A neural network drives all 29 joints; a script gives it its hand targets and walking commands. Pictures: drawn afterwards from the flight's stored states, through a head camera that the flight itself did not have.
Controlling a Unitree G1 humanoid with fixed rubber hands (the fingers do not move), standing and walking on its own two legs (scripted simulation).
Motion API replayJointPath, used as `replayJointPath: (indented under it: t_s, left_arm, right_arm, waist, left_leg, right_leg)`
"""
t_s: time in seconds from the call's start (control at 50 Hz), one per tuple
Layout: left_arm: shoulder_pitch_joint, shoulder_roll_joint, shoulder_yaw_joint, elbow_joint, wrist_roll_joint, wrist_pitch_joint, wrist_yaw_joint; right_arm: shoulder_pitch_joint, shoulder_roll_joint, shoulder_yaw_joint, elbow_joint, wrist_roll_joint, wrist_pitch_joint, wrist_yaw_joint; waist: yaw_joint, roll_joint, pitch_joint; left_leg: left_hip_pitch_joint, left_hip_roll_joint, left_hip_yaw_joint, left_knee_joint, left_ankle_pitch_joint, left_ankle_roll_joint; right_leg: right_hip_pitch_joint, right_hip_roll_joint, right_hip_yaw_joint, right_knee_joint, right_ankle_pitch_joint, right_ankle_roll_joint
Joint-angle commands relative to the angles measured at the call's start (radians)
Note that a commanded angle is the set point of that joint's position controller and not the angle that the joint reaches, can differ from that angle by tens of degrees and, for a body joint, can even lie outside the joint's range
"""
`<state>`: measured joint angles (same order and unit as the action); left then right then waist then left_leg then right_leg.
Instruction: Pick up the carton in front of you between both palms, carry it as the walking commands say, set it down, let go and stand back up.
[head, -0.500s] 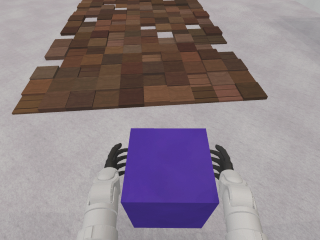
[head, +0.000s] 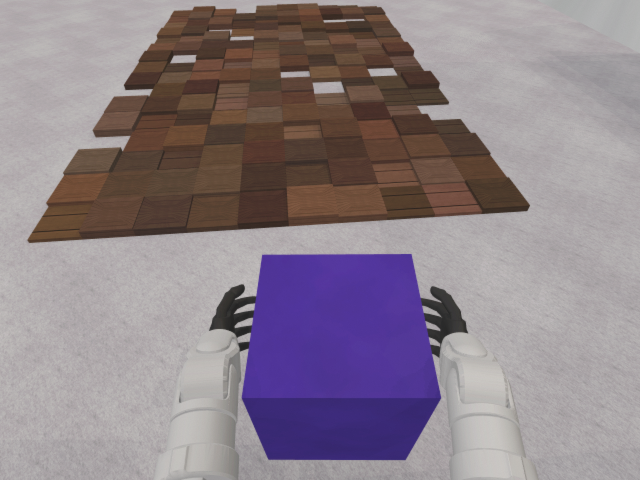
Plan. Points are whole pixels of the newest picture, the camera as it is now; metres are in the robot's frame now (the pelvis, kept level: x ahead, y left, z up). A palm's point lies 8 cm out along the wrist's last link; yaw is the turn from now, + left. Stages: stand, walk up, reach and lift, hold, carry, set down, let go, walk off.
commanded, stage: reach and lift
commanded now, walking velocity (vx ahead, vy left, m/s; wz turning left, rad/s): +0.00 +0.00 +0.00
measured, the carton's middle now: (336, 361) +0.31 +0.00 -0.05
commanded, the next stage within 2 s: hold in 0.60 s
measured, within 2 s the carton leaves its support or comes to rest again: neither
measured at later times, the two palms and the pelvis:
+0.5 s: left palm (224, 333) +0.31 +0.15 +0.04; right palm (454, 335) +0.31 -0.15 +0.04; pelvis +0.02 +0.00 +0.01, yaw +0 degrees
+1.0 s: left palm (221, 337) +0.29 +0.15 +0.05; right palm (461, 342) +0.29 -0.15 +0.05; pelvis +0.00 +0.00 +0.00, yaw +0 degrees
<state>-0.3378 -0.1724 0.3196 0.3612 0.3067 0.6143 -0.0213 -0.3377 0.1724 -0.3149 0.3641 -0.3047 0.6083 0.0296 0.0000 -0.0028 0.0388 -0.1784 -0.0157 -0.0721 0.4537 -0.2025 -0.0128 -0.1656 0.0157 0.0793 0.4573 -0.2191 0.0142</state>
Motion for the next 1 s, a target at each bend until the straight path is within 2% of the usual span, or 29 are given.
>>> replayJointPath:
  t_s: [0.0,0.3,0.56,0.68,0.74,0.82,0.98]
  left_arm:
    - [-0.504,-0.938,-0.570,0.007,-0.219,-0.018,-0.231]
    - [-0.385,-0.915,-0.605,-0.099,-0.250,0.018,-0.220]
    - [-0.381,-0.894,-0.619,-0.146,-0.262,0.047,-0.218]
    - [-0.343,-0.890,-0.698,-0.251,-0.309,0.086,-0.209]
    - [-0.311,-0.851,-0.662,-0.239,-0.288,0.117,-0.200]
    - [-0.351,-0.844,-0.629,-0.208,-0.270,0.126,-0.204]
    - [-0.446,-0.877,-0.642,-0.190,-0.280,0.114,-0.215]
  right_arm:
    - [-0.500,0.931,0.553,0.008,0.211,-0.017,0.227]
    - [-0.381,0.912,0.591,-0.095,0.240,0.019,0.216]
    - [-0.373,0.905,0.610,-0.140,0.255,0.048,0.207]
    - [-0.333,0.898,0.681,-0.247,0.296,0.089,0.196]
    - [-0.302,0.857,0.648,-0.237,0.278,0.120,0.190]
    - [-0.347,0.849,0.619,-0.207,0.267,0.129,0.198]
    - [-0.442,0.880,0.633,-0.192,0.275,0.117,0.208]
  waist:
    - [-0.001,0.005,-0.290]
    - [0.003,0.003,-0.288]
    - [0.004,-0.001,-0.262]
    - [-0.004,0.002,-0.311]
    - [-0.001,0.001,-0.226]
    - [0.000,0.002,-0.156]
    - [0.000,0.002,-0.208]
  left_leg:
    - [0.118,-0.077,0.016,-0.081,0.094,0.010]
    - [0.182,-0.083,0.007,-0.108,0.239,0.003]
    - [0.182,-0.084,0.006,-0.118,0.216,0.004]
    - [0.227,-0.083,-0.003,-0.130,0.292,-0.003]
    - [0.203,-0.081,0.002,-0.151,0.219,0.000]
    - [0.167,-0.077,0.010,-0.158,0.095,0.007]
    - [0.163,-0.074,0.012,-0.136,0.051,0.009]
  right_leg:
    - [0.056,0.081,-0.021,-0.091,0.091,-0.015]
    - [0.119,0.085,-0.010,-0.119,0.234,-0.005]
    - [0.131,0.083,-0.006,-0.128,0.226,-0.001]
    - [0.183,0.082,0.000,-0.141,0.309,0.003]
    - [0.163,0.079,-0.004,-0.159,0.231,-0.001]
    - [0.121,0.077,-0.012,-0.167,0.104,-0.008]
    - [0.112,0.074,-0.015,-0.146,0.058,-0.009]
